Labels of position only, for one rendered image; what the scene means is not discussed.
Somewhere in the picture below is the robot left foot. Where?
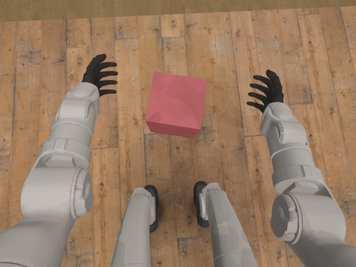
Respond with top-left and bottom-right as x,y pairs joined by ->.
144,185 -> 158,233

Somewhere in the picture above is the right robot hand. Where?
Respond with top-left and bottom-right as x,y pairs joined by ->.
246,70 -> 284,113

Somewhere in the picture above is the robot left upper arm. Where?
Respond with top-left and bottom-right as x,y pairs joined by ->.
0,167 -> 93,267

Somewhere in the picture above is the left robot hand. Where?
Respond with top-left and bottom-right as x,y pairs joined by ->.
82,54 -> 118,97

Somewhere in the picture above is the robot left thigh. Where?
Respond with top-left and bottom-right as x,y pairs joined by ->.
110,193 -> 156,267

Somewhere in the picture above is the robot right upper arm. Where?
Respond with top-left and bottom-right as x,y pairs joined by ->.
270,192 -> 356,267

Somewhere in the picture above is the carton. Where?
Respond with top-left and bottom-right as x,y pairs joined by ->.
145,71 -> 207,138

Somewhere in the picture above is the robot right forearm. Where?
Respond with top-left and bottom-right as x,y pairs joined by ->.
260,102 -> 346,238

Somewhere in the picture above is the robot left forearm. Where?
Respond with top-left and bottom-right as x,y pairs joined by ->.
21,82 -> 100,213

